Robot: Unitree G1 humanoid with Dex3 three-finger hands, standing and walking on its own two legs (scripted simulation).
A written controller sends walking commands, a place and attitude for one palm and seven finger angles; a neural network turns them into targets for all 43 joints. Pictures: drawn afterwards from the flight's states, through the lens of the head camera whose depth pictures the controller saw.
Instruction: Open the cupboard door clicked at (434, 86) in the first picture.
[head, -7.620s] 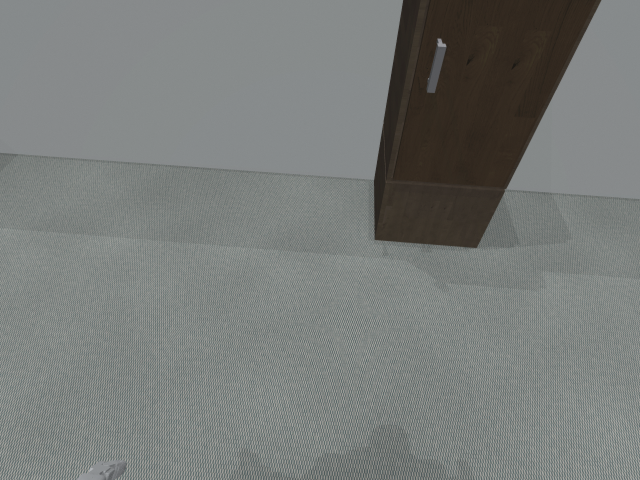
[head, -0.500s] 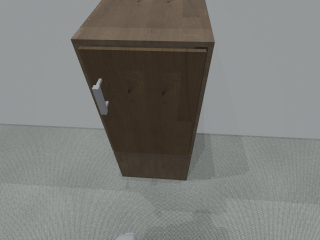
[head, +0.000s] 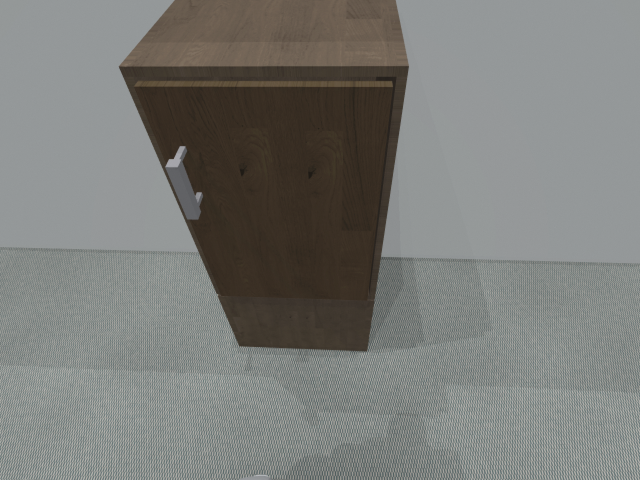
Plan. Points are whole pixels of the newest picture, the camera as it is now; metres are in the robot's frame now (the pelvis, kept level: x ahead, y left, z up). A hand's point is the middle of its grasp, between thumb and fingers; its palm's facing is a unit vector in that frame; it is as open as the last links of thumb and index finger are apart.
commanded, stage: come to a stop and stand still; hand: left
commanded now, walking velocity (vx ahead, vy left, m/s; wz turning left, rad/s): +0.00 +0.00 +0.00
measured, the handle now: (187, 183) +0.58 +0.28 +0.02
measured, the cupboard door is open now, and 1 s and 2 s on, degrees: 0 0 0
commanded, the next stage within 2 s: look again from close up in 0.48 s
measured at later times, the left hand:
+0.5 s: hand out of the picture -0.01 +0.14 -0.16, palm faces +0.04 -0.98 -0.20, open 7.3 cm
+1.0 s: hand out of the picture +0.03 +0.21 -0.17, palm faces +0.04 -0.98 -0.21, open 7.4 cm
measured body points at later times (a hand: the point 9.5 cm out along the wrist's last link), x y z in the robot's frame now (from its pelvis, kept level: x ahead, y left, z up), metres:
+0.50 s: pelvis -0.01 -0.03 +0.01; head +0.00 -0.04 +0.46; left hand -0.01 +0.19 -0.15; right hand -0.03 -0.24 -0.16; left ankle +0.00 +0.13 -0.73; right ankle -0.03 -0.11 -0.73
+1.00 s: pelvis -0.02 +0.02 +0.00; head -0.04 +0.03 +0.45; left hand +0.02 +0.26 -0.15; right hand +0.05 -0.21 -0.14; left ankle +0.00 +0.13 -0.73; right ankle -0.03 -0.11 -0.73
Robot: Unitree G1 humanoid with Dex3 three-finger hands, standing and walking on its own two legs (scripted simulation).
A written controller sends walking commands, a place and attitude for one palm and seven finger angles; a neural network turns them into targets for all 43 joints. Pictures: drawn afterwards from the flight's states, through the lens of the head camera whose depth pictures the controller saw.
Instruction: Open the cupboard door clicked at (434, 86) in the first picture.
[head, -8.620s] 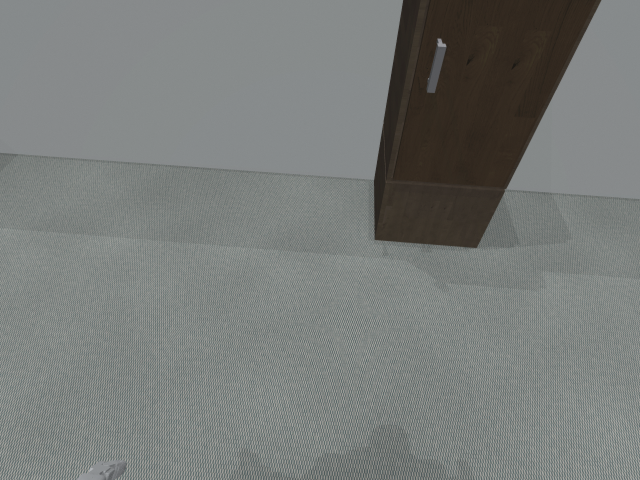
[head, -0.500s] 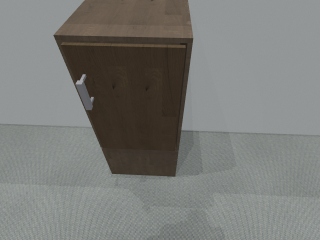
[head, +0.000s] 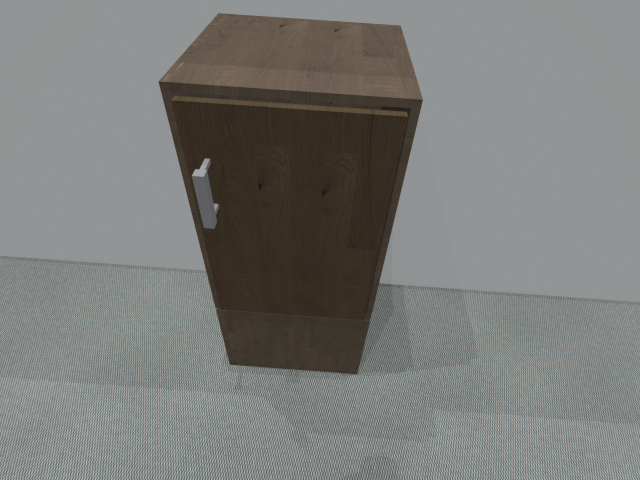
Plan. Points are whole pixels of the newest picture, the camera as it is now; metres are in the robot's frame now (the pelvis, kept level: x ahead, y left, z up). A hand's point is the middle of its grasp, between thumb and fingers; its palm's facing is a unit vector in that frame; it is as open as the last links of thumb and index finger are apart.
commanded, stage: look again from close up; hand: left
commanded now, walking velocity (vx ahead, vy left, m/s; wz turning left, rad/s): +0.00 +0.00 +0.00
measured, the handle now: (208, 193) +0.60 +0.25 +0.01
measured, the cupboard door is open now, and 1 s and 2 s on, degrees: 0 0 0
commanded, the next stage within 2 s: shuffle to correct the standing spot in 0.12 s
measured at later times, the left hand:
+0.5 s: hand out of the picture -0.06 +0.19 -0.18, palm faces +0.08 -0.98 -0.18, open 7.4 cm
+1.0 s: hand out of the picture +0.10 +0.20 -0.17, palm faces +0.03 -0.97 -0.24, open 7.3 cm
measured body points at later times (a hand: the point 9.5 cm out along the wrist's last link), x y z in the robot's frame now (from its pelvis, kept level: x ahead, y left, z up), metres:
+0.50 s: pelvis +0.00 +0.03 +0.00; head -0.01 +0.03 +0.45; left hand -0.06 +0.24 -0.16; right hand -0.02 -0.21 -0.16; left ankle +0.02 +0.11 -0.73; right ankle -0.01 -0.13 -0.73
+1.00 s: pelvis +0.05 +0.02 +0.00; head +0.06 +0.01 +0.45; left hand +0.10 +0.25 -0.15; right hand +0.03 -0.17 -0.17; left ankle +0.02 +0.11 -0.73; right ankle +0.08 -0.08 -0.73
